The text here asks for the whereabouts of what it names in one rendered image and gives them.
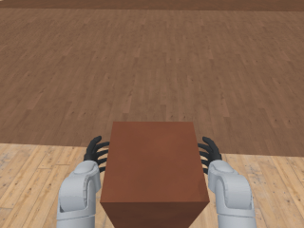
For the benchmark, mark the robot right hand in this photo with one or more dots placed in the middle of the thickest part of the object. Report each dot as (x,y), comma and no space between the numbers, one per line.
(212,155)

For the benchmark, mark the carton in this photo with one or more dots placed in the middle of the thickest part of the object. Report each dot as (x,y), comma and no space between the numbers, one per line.
(153,175)

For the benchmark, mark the left robot forearm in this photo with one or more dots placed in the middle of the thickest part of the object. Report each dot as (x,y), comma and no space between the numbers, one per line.
(77,197)

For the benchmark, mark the right robot forearm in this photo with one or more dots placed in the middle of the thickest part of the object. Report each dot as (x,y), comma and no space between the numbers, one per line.
(233,194)

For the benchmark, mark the robot left hand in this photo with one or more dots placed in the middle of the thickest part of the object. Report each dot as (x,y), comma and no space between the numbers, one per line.
(91,153)

